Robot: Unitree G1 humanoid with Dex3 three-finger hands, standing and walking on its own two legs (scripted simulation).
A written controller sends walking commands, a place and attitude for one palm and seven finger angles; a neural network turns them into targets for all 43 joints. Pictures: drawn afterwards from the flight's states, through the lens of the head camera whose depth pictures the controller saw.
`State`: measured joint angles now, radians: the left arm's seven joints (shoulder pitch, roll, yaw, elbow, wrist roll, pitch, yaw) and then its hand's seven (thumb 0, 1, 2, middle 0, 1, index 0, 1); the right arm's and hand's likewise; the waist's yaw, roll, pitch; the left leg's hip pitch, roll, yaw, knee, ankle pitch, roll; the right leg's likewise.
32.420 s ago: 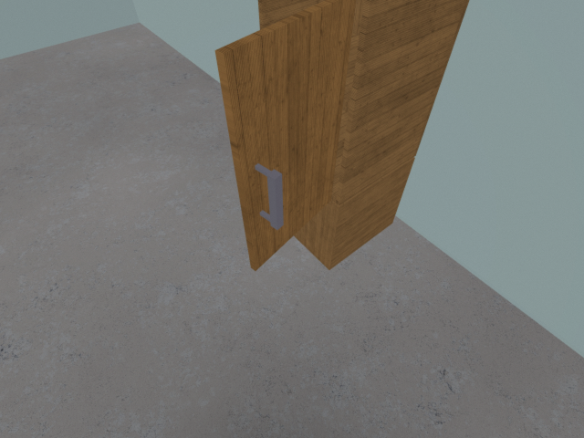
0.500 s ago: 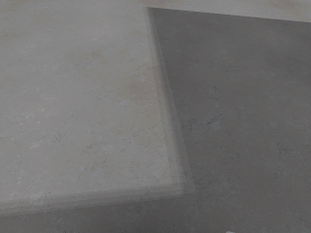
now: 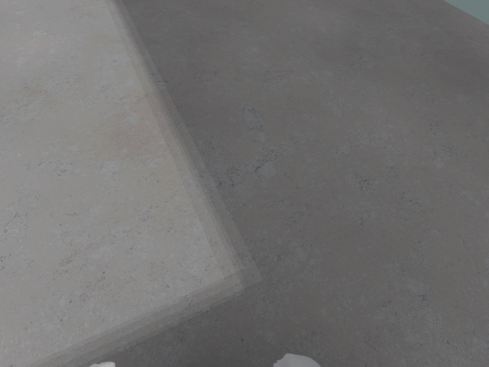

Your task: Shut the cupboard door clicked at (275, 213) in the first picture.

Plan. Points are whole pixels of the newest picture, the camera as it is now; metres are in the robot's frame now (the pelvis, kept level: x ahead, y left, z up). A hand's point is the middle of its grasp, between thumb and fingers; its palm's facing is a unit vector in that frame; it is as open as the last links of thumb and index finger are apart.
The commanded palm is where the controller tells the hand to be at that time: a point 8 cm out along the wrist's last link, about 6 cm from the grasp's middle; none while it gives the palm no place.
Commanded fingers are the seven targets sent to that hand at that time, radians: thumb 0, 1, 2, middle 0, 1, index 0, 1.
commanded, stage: turn to face it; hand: left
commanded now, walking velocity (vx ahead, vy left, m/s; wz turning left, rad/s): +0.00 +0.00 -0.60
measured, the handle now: out of the picture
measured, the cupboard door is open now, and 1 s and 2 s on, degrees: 64 64 64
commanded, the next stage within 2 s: none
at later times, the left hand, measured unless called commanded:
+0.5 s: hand (159, 357) +0.15 +0.17 -0.19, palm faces -0.26 -0.95 -0.18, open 7.3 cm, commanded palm none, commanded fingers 0.00 0.90 0.90 -0.20 -0.30 -0.20 -0.30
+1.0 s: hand (196, 326) +0.21 +0.10 -0.16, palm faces -0.55 -0.79 -0.27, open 7.3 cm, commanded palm none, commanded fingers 0.00 0.90 0.90 -0.20 -0.30 -0.20 -0.30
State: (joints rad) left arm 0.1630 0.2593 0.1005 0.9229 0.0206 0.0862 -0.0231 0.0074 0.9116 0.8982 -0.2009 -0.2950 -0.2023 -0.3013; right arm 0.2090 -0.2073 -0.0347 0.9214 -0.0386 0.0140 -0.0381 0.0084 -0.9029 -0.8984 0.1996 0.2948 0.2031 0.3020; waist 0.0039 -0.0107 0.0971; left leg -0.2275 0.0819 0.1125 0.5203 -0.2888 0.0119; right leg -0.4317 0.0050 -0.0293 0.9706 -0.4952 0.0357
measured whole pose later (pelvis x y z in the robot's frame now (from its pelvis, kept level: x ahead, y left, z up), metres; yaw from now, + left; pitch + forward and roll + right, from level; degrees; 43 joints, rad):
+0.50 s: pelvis +0.01 +0.01 -0.02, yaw -17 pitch +1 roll -1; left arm 0.18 0.23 0.06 0.87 0.02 0.08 -0.02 0.01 0.91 0.90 -0.21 -0.30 -0.21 -0.30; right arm 0.17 -0.23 -0.04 0.85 -0.02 0.01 -0.02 0.01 -0.90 -0.90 0.20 0.29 0.20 0.30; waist 0.00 -0.04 0.09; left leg -0.35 0.04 0.05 0.63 -0.27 -0.01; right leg -0.34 0.03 0.10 0.68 -0.38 0.03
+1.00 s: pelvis +0.01 -0.01 -0.01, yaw -35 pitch +1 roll -1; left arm 0.16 0.22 0.06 0.87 0.03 0.05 -0.01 0.00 0.91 0.90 -0.20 -0.30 -0.20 -0.30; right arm 0.19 -0.27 -0.06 0.91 -0.02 0.06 -0.02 0.01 -0.90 -0.90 0.20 0.29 0.20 0.30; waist -0.01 0.05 0.10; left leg -0.49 0.09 0.06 1.04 -0.46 -0.08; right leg -0.27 0.00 0.00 0.56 -0.31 0.00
